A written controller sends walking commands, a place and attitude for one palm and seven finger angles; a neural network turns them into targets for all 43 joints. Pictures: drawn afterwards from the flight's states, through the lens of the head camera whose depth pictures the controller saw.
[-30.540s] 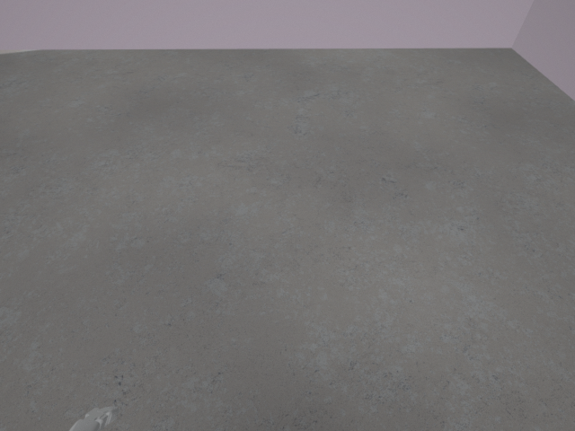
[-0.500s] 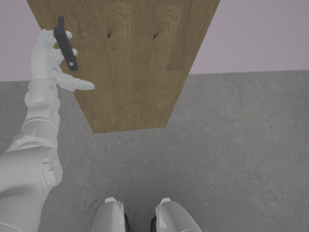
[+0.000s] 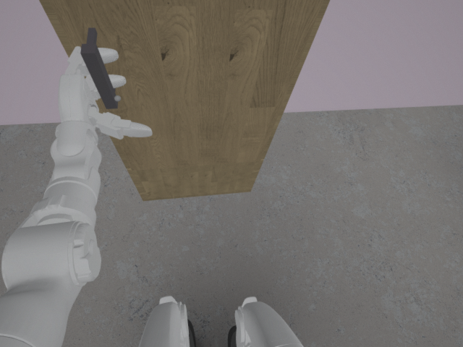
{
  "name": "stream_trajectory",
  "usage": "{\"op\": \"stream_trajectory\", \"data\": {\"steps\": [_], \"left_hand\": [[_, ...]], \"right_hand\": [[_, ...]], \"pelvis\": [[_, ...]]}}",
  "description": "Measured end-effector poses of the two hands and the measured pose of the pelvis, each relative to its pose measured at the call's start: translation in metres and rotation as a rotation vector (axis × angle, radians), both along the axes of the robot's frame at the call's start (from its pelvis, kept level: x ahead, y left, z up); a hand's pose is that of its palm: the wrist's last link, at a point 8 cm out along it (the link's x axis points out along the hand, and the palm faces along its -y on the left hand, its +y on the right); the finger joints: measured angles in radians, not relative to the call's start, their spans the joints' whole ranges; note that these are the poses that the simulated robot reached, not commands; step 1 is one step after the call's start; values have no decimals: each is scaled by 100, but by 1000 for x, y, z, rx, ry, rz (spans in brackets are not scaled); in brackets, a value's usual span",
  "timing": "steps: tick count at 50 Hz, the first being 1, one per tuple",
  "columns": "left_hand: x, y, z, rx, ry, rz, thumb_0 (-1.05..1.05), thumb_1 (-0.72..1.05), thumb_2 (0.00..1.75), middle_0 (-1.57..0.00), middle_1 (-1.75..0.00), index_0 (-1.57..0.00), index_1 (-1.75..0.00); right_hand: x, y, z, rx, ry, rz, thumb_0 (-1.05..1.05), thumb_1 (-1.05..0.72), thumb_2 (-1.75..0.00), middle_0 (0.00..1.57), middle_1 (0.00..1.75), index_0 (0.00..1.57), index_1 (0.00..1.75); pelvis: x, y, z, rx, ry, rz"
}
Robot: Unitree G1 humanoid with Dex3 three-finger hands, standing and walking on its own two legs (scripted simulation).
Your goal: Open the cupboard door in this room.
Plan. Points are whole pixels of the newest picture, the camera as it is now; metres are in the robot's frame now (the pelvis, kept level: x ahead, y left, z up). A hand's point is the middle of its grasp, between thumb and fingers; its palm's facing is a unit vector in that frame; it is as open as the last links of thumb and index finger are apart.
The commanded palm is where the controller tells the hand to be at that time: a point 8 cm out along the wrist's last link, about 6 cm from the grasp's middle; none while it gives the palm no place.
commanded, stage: slide the fingers in behind the handle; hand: left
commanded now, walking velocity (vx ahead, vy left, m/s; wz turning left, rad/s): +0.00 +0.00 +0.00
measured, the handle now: (102, 71) +0.58 +0.17 +0.07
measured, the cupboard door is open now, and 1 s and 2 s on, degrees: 0 1 47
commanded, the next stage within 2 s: close the thumb around the handle in 0.04 s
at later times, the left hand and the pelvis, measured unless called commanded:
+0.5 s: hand (117, 97) +0.53 +0.14 +0.06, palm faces +0.04 -1.00 -0.02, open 10.3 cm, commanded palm +0.50 +0.19 +0.06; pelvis +0.00 +0.00 +0.00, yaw +0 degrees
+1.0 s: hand (116, 100) +0.52 +0.14 +0.07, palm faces +0.04 -1.00 -0.01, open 5.8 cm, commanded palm +0.49 +0.19 +0.06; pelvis +0.00 +0.00 +0.00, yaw +0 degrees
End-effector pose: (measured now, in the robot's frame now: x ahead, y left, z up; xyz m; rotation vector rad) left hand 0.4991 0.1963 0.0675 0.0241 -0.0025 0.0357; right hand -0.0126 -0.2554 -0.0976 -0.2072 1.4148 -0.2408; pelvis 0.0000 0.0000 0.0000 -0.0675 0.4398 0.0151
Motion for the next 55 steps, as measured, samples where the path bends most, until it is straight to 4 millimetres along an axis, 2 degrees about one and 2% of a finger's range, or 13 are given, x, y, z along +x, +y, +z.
{"op": "stream_trajectory", "data": {"steps": [10, 15, 22, 37, 42, 55], "left_hand": [[2, -1, -2, -1, 8, 3, -1, -49, 30, -30, -120, -29, -120], [2, -1, -2, -3, 4, 10, -1, -39, 34, -31, -121, -29, -121], [4, 0, -2, 2, 12, 2, -1, -10, 47, -33, -124, -31, -125], [-2, 8, 1, -7, -4, -2, 1, 67, 80, -38, -132, -37, -133], [-5, 3, 1, -16, 6, -14, 0, 73, 83, -35, -132, -35, -133], [-11, 1, -1, -11, -10, -2, 0, 73, 82, -35, -134, -33, -135]], "right_hand": [[2, -2, 0, -6, 4, 1, 0, -91, -89, 20, 30, 20, 30], [3, -3, 0, -2, 8, 3, 0, -91, -89, 20, 30, 20, 30], [4, -2, 0, -4, 6, 0, 0, -91, -89, 20, 30, 20, 30], [7, 0, 2, -2, -2, -6, 0, -91, -89, 20, 30, 20, 30], [9, 1, 2, -2, -12, -1, 0, -91, -89, 20, 30, 20, 30], [5, 3, 0, 2, -19, -4, 0, -91, -89, 20, 30, 20, 30]], "pelvis": [[1, -1, 0, 1, 1, 2], [2, -1, 0, 1, 4, 2], [3, -1, 0, 2, 4, 1], [5, 1, 3, 0, -4, -3], [4, 2, 3, -1, -11, -1], [0, 5, 2, 2, -10, -7]]}}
